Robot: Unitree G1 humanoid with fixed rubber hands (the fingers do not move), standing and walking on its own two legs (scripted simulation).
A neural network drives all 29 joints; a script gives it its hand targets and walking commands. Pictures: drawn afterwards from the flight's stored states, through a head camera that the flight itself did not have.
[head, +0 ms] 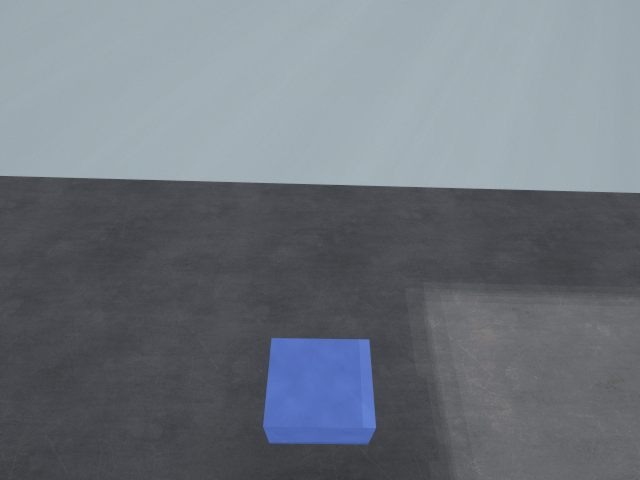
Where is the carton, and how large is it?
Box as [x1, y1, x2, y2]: [263, 338, 375, 443]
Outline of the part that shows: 271,338 263,427 269,442 367,443 375,428 368,339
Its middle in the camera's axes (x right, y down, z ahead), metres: -0.01 +0.45 +1.13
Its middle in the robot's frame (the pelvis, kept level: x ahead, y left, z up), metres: +0.44 -0.02 -0.68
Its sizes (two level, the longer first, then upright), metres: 0.288 0.241 0.186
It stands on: the floor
